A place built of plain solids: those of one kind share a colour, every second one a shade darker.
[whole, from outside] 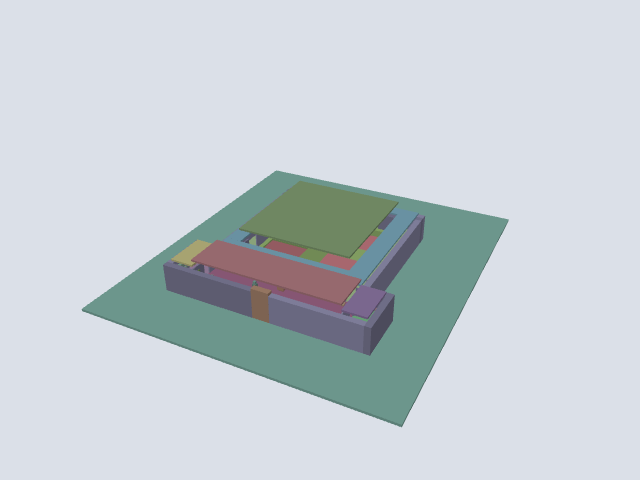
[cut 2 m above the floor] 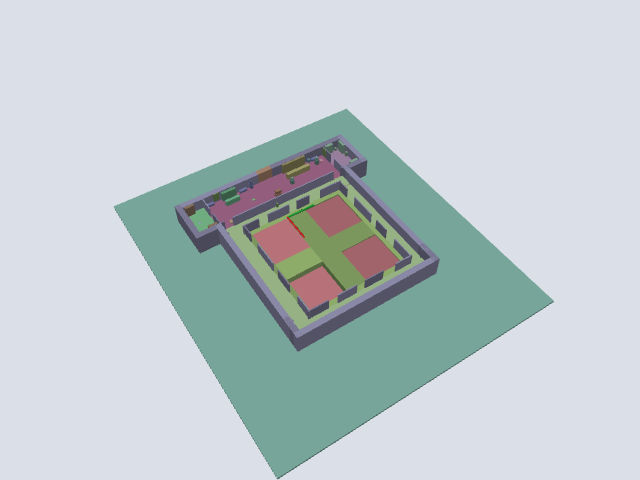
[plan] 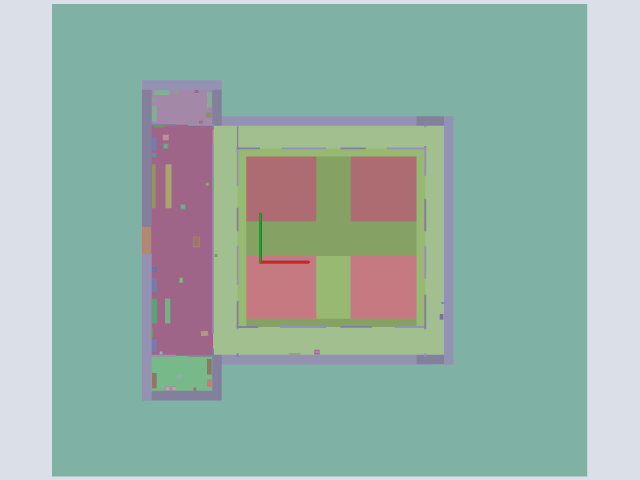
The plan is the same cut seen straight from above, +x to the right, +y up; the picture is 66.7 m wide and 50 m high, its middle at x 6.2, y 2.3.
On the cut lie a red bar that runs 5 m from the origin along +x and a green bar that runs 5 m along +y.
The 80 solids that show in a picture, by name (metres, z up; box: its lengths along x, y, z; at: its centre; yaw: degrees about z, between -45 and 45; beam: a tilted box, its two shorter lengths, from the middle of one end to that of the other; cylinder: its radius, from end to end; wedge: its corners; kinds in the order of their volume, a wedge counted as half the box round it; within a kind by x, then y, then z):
{
 "ground_under_all_1": {"box": [55.75, 49.21, 0.4], "at": [6.17, 2.27, -1.93]},
 "wall_1": {"box": [1.0, 5.55, 4.58], "at": [-11.84, -11.63, 0.51]},
 "wall_2": {"box": [1.0, 11.53, 4.58], "at": [-11.84, -4.89, 0.51]},
 "wall_3": {"box": [1.0, 11.53, 4.58], "at": [-11.84, 9.43, 0.51]},
 "wall_4": {"box": [1.0, 5.55, 4.58], "at": [-11.84, 16.17, 0.51]},
 "wall_5": {"box": [2.75, 0.2, 4.58], "at": [-10.16, -9.76, 0.51]},
 "wall_6": {"box": [2.75, 0.2, 4.58], "at": [-10.16, 14.29, 0.51]},
 "wall_7": {"box": [8.3, 1.0, 4.58], "at": [-8.19, -13.91, 0.51]},
 "wall_8": {"box": [8.3, 1.0, 4.58], "at": [-8.19, 18.45, 0.51]},
 "wall_9": {"box": [2.75, 0.2, 4.58], "at": [-6.21, -9.76, 0.51]},
 "wall_10": {"box": [2.75, 0.2, 4.58], "at": [-6.21, 14.29, 0.51]},
 "wall_11": {"box": [0.2, 19.82, 4.58], "at": [-4.93, 2.41, 0.51]},
 "wall_12": {"box": [1.0, 4.75, 4.58], "at": [-4.53, -12.03, 0.51]},
 "wall_13": {"box": [1.0, 4.75, 4.58], "at": [-4.53, 16.57, 0.51]},
 "wall_14": {"box": [3.55, 1.0, 4.58], "at": [-3.26, -10.16, 0.51]},
 "wall_15": {"box": [3.55, 1.0, 4.58], "at": [-3.26, 14.7, 0.51]},
 "wall_16": {"box": [0.2, 2.8, 4.58], "at": [-2.38, -5.46, 0.51]},
 "wall_17": {"box": [0.2, 4.05, 4.58], "at": [-2.38, -0.33, 0.51]},
 "wall_18": {"box": [0.2, 2.48, 4.58], "at": [-2.38, 4.43, 0.51]},
 "wall_19": {"box": [0.2, 4.03, 4.58], "at": [-2.38, 9.93, 0.51]},
 "wall_20": {"box": [2.25, 0.2, 4.58], "at": [-1.36, -6.75, 0.51]},
 "wall_21": {"box": [2.43, 0.2, 4.58], "at": [-1.27, 11.85, 0.51]},
 "wall_22": {"box": [4.78, 0.2, 4.58], "at": [4.45, -6.75, 0.51]},
 "wall_23": {"box": [4.65, 0.2, 4.58], "at": [4.51, 11.85, 0.51]},
 "wall_24": {"box": [21.35, 1.0, 4.58], "at": [7.39, -10.16, 0.51]},
 "wall_25": {"box": [21.35, 1.0, 4.58], "at": [7.39, 14.7, 0.51]},
 "wall_26": {"box": [2.62, 0.2, 4.58], "at": [9.65, 11.85, 0.51]},
 "wall_27": {"box": [3.27, 0.2, 4.58], "at": [9.98, -6.75, 0.51]},
 "wall_28": {"box": [4.1, 0.2, 4.58], "at": [15.22, 11.85, 0.51]},
 "wall_29": {"box": [3.25, 0.2, 4.58], "at": [15.64, -6.75, 0.51]},
 "wall_30": {"box": [0.2, 3.48, 4.58], "at": [17.16, -5.12, 0.51]},
 "wall_31": {"box": [0.2, 3.42, 4.58], "at": [17.16, -0.02, 0.51]},
 "wall_32": {"box": [0.2, 3.42, 4.58], "at": [17.16, -0.02, 0.51]},
 "wall_33": {"box": [0.2, 3.4, 4.58], "at": [17.16, 4.89, 0.51]},
 "wall_34": {"box": [0.2, 2.95, 4.58], "at": [17.16, 10.47, 0.51]},
 "wall_35": {"box": [3.85, 1.0, 4.58], "at": [18.19, -10.16, 0.51]},
 "wall_36": {"box": [3.85, 1.0, 4.58], "at": [18.19, 14.7, 0.51]},
 "wall_37": {"box": [1.0, 25.85, 4.58], "at": [19.62, 2.27, 0.51]},
 "floor_corr_1": {"box": [2.55, 24.05, 1.78], "at": [-3.66, 2.27, -0.89]},
 "floor_corr_2": {"box": [19.55, 3.0, 1.78], "at": [7.39, -8.26, -0.89]},
 "floor_corr_3": {"box": [19.55, 2.45, 1.78], "at": [7.39, 13.07, -0.89]},
 "floor_corr_4": {"box": [2.05, 24.05, 1.78], "at": [18.19, 2.27, -0.89]},
 "floor_gang_1": {"box": [0.9, 18.6, 1.78], "at": [-1.94, 2.54, -0.89]},
 "floor_gang_2": {"box": [17.75, 0.85, 1.78], "at": [7.39, -6.33, -0.89]},
 "floor_gang_3": {"box": [17.75, 3.6, 1.78], "at": [7.39, 2.44, -0.89]},
 "floor_gang_4": {"box": [17.75, 0.85, 1.78], "at": [7.39, 11.42, -0.89]},
 "floor_gang_5": {"box": [3.55, 6.55, 1.78], "at": [7.59, -2.63, -0.89]},
 "floor_gang_6": {"box": [3.55, 6.75, 1.78], "at": [7.59, 7.62, -0.89]},
 "floor_gang_7": {"box": [0.9, 18.6, 1.78], "at": [16.71, 2.54, -0.89]},
 "floor_foyer_1": {"box": [6.5, 24.05, 1.78], "at": [-8.19, 2.27, -0.89]},
 "step_tier_1": {"box": [7.3, 6.55, 1.78], "at": [2.17, -2.63, -0.89]},
 "step_tier_2": {"box": [7.3, 6.75, 1.52], "at": [2.17, 7.62, -1.02]},
 "step_tier_3": {"box": [6.9, 6.55, 0.6], "at": [12.81, -2.63, -1.48]},
 "step_tier_4": {"box": [6.9, 6.75, 1.61], "at": [12.81, 7.62, -0.97]},
 "ceil_hall_1": {"box": [19.55, 18.6, 0.3], "at": [7.39, 2.54, 5.7]},
 "ceil_corr_1": {"box": [2.55, 24.05, 0.3], "at": [-3.66, 2.27, 3.4]},
 "ceil_corr_2": {"box": [19.55, 3.0, 0.3], "at": [7.39, -8.26, 3.4]},
 "ceil_corr_3": {"box": [19.55, 2.45, 0.3], "at": [7.39, 13.07, 3.4]},
 "ceil_corr_4": {"box": [2.05, 24.05, 0.3], "at": [18.19, 2.27, 3.4]},
 "ceil_foyer_1": {"box": [6.5, 24.05, 0.3], "at": [-8.19, 2.27, 4.35]},
 "floor_cloaks_1": {"box": [6.5, 3.75, 1.78], "at": [-8.19, -11.63, -0.89]},
 "floor_store_1": {"box": [6.5, 3.75, 1.78], "at": [-8.19, 16.17, -0.89]},
 "door_leaf_1": {"box": [0.97, 2.8, 5.05], "at": [-11.85, 2.27, 0.74]},
 "ceil_cloaks_1": {"box": [6.5, 3.75, 0.3], "at": [-8.19, -11.63, 3.4]},
 "ceil_store_1": {"box": [6.5, 3.75, 0.3], "at": [-8.19, 16.17, 3.4]},
 "bar_foyer_1": {"box": [0.4, 4.6, 2.1], "at": [-11.11, 7.89, 1.05]},
 "bar_foyer_2": {"box": [0.65, 4.6, 1.1], "at": [-9.58, 7.89, 0.55]},
 "shelves_store_1": {"box": [0.5, 1.6, 2.0], "at": [-11.05, 15.45, 1.0]},
 "shelves_store_2": {"box": [1.6, 0.5, 2.0], "at": [-10.29, 17.66, 1.0]},
 "shelves_store_3": {"box": [0.5, 1.6, 2.0], "at": [-5.32, 16.89, 1.0]},
 "cloakroom_foyer_1": {"box": [0.55, 2.6, 1.75], "at": [-11.03, -5.11, 0.87]},
 "cloakroom_foyer_2": {"box": [0.55, 2.6, 1.0], "at": [-9.68, -5.11, 0.5]},
 "shelves_cloaks_1": {"box": [0.5, 1.6, 2.0], "at": [-11.05, -12.36, 1.0]},
 "shelves_cloaks_2": {"box": [0.5, 1.6, 2.0], "at": [-5.32, -10.9, 1.0]},
 "bench_foyer_1": {"box": [0.5, 1.4, 0.46], "at": [-11.05, -8.71, 0.22]},
 "bench_foyer_2": {"box": [0.5, 1.4, 0.46], "at": [-11.05, -2.4, 0.22]},
 "bench_foyer_3": {"box": [0.5, 1.4, 0.46], "at": [-11.05, 12.29, 0.22]},
 "cart_foyer_1": {"box": [0.58, 0.98, 0.58], "at": [-6.65, 2.1, 1.21]},
 "poster_case_foyer_1": {"box": [0.14, 1.1, 1.6], "at": [-11.23, -7.36, 1.3]},
 "case_cloaks_1": {"box": [0.5, 0.8, 0.41], "at": [-5.32, -12.61, 0.29]}
}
